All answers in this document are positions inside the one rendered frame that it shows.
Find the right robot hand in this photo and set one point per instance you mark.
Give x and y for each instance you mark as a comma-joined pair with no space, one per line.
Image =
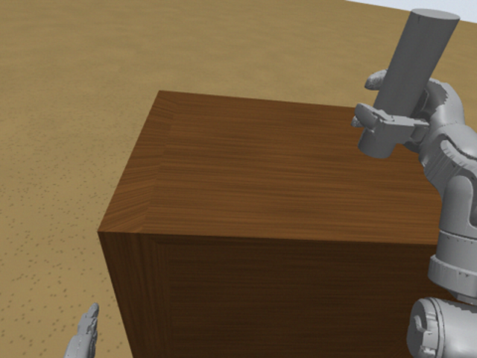
438,106

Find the left robot hand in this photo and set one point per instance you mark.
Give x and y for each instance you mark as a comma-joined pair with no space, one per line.
82,345

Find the right robot arm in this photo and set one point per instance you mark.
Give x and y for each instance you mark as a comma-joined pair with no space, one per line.
440,328

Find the can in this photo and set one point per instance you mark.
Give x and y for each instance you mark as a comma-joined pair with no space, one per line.
423,40

